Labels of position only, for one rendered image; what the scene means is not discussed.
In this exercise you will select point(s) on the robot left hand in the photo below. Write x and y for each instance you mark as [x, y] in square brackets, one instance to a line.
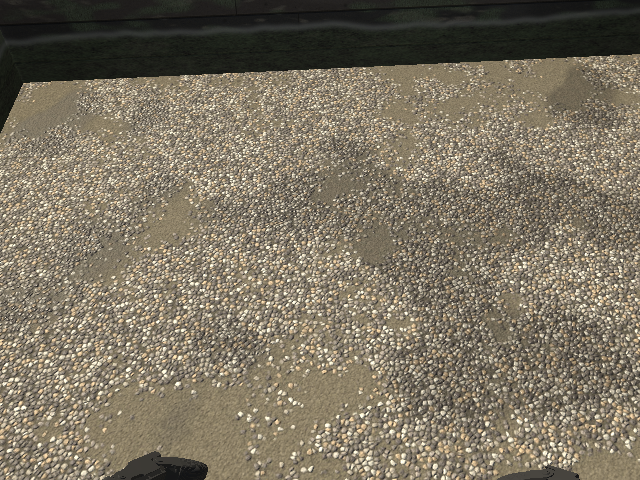
[154, 467]

